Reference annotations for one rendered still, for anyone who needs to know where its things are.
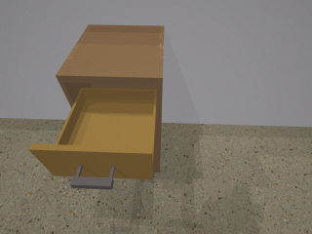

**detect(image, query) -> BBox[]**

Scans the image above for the drawer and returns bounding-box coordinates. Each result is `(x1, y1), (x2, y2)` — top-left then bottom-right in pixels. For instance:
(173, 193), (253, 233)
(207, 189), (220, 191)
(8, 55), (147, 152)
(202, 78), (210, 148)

(28, 88), (157, 179)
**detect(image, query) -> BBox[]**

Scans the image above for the cabinet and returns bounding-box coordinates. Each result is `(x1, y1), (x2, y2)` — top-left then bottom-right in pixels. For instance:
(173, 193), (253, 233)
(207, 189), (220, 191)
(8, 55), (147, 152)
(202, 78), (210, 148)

(56, 24), (165, 173)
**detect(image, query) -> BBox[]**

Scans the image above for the handle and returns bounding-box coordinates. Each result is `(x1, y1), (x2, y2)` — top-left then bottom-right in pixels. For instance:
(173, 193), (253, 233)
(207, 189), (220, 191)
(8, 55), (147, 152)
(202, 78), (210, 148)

(70, 165), (115, 190)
